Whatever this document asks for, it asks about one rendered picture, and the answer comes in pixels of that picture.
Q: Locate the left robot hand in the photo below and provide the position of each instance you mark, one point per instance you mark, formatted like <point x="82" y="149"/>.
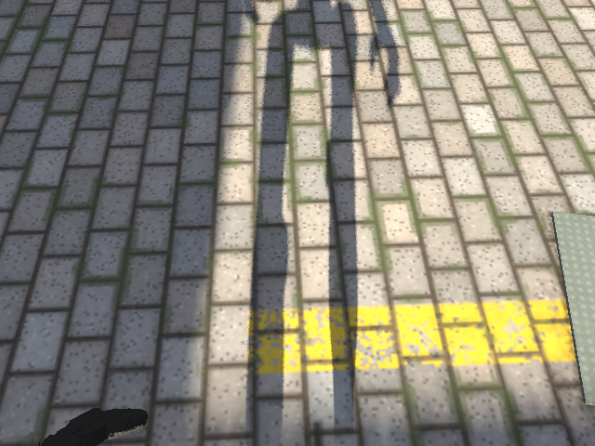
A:
<point x="94" y="426"/>

